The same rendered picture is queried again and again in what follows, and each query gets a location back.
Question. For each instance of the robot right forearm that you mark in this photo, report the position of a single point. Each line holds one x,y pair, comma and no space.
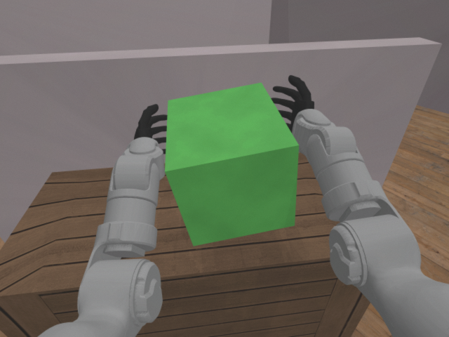
348,190

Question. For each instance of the carton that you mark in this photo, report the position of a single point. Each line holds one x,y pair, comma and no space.
231,162

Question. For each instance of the robot right hand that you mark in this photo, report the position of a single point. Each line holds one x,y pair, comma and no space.
302,99

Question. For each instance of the robot left forearm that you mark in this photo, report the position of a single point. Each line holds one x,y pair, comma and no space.
128,230

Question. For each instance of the robot left hand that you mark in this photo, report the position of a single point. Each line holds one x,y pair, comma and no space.
144,125

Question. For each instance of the left robot upper arm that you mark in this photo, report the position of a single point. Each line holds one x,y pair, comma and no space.
117,298

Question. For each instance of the right robot upper arm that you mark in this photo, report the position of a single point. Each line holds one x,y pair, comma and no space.
380,257

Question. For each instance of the pedestal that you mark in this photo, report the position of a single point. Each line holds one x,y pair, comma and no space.
278,283

